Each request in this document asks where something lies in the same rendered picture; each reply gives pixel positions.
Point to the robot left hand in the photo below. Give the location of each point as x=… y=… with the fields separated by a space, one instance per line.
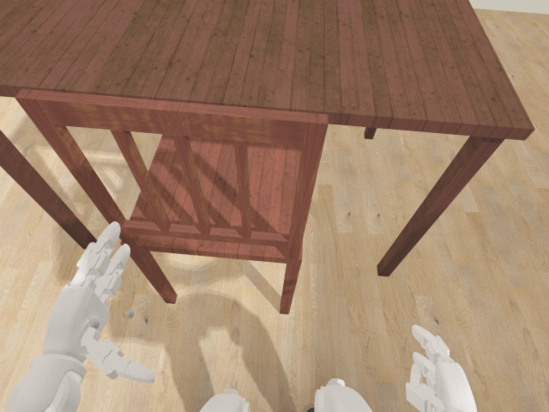
x=85 y=300

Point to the robot right hand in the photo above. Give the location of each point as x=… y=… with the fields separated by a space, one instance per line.
x=448 y=389

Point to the robot right shin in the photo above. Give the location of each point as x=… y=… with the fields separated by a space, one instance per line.
x=336 y=382

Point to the robot left forearm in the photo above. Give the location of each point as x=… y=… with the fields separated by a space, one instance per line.
x=51 y=385

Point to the right robot thigh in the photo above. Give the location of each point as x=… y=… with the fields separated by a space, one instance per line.
x=339 y=398

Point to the chair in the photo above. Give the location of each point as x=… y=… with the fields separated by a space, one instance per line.
x=225 y=181

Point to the table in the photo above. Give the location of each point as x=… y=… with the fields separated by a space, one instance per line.
x=418 y=65

